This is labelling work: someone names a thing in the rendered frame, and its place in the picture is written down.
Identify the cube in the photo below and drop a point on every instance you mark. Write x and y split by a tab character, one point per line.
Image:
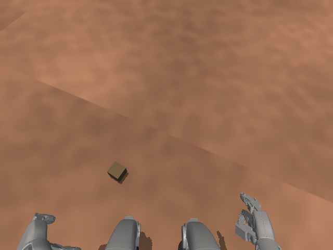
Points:
117	171

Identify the right robot hand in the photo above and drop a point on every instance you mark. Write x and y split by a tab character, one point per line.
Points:
259	225

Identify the right robot arm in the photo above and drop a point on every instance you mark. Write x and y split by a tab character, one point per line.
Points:
267	244

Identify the left robot hand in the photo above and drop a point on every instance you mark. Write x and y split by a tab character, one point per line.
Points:
37	228

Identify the left robot arm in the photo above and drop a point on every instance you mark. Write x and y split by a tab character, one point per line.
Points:
38	244

